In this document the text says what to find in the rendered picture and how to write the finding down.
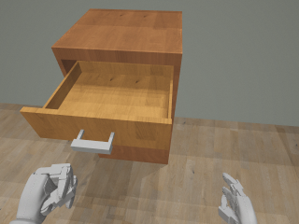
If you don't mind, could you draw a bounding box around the cabinet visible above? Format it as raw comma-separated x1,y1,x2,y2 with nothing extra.
51,8,182,164

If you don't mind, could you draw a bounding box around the drawer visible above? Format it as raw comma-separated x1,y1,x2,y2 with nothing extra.
20,61,174,150

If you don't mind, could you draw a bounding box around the right robot hand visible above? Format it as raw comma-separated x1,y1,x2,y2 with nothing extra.
219,173,258,224

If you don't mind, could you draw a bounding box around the left robot hand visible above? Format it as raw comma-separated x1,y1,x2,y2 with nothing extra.
16,163,78,224

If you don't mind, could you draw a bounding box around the handle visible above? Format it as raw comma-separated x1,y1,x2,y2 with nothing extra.
71,129,115,155

